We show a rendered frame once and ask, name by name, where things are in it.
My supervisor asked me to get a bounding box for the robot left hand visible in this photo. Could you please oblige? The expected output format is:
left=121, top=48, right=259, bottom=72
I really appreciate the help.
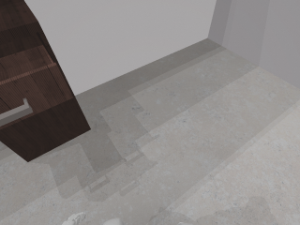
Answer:
left=62, top=212, right=86, bottom=225

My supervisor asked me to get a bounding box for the drawer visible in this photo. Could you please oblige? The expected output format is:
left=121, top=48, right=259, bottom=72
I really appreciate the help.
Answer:
left=0, top=45, right=73, bottom=130

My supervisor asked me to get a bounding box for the cabinet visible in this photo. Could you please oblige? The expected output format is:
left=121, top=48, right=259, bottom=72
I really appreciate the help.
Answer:
left=0, top=0, right=91, bottom=162

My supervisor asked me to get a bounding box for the handle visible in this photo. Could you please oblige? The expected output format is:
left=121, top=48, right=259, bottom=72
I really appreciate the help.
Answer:
left=0, top=98, right=33, bottom=127

